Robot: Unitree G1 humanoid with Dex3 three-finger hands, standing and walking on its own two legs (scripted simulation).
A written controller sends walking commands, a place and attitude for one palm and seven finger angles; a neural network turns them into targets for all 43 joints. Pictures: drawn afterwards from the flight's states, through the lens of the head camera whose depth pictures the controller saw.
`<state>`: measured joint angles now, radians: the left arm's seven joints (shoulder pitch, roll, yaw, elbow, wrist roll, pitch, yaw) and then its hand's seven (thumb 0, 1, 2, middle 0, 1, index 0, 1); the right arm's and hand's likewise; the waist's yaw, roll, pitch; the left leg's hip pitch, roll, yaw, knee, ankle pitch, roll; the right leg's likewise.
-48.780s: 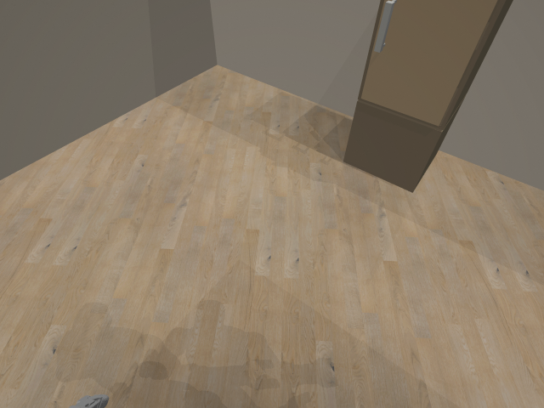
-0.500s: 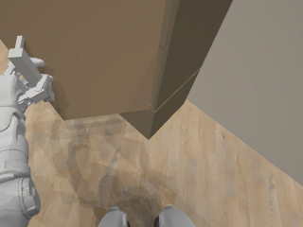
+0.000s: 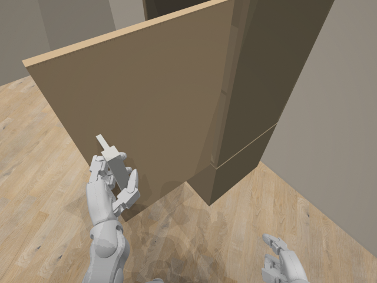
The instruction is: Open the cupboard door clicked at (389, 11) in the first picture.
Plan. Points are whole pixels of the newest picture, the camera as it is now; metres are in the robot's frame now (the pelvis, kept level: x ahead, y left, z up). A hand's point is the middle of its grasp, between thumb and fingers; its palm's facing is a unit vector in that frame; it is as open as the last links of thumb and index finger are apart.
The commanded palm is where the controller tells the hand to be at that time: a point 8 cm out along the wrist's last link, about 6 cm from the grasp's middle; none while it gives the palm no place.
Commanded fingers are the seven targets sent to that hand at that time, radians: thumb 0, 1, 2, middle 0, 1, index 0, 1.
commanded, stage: pull the door open along its arc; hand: left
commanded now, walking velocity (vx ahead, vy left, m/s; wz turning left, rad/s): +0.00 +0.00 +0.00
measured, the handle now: (116, 169) +0.34 +0.18 +0.05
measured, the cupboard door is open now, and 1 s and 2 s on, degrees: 88 93 95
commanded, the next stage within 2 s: open thumb and fingers to let go in 0.06 s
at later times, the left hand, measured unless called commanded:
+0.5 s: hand (143, 199) +0.27 +0.11 +0.05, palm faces +0.44 -0.90 -0.01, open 8.9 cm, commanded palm +0.23 +0.15 +0.04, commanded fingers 0.00 -0.36 0.36 -0.31 -1.22 -0.31 -1.22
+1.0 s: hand (144, 198) +0.28 +0.10 +0.05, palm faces +0.37 -0.93 +0.02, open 15.3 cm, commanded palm +0.23 +0.16 +0.04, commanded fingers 0.00 -0.50 0.30 -0.15 -0.30 -0.15 -0.30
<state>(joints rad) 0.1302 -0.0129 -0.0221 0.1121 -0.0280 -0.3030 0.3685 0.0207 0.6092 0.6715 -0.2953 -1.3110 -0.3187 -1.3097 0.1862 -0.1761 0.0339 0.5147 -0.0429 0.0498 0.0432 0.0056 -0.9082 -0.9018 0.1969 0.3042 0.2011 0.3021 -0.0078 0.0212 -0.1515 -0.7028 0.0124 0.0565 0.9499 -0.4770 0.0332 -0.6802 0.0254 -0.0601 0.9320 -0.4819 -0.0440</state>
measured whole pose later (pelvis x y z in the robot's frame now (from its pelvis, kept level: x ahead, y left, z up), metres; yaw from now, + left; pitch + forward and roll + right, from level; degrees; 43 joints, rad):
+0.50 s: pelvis -0.02 -0.05 +0.00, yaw +3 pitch +12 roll +2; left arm 0.11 0.00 -0.01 0.20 -0.06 -0.37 0.37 0.01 0.25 0.62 -0.34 -1.28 -0.34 -1.28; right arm 0.23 -0.23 0.00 0.61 -0.06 -0.01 -0.01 0.01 -0.91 -0.90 0.20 0.30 0.20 0.30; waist 0.00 0.04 -0.14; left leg -0.71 0.01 0.00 0.93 -0.43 -0.03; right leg -0.69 0.02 -0.12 0.96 -0.49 -0.11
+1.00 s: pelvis -0.03 -0.02 -0.01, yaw +3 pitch +12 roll +0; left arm 0.02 -0.03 -0.07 0.29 -0.01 -0.41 0.40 -0.01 -0.49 0.31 -0.25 -0.66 -0.25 -0.64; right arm 0.19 -0.20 0.01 0.60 -0.06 -0.01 0.00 0.01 -0.91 -0.90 0.20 0.30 0.20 0.30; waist 0.01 0.03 -0.14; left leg -0.74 0.00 0.01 0.97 -0.43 0.01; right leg -0.71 0.01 -0.10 0.97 -0.47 -0.07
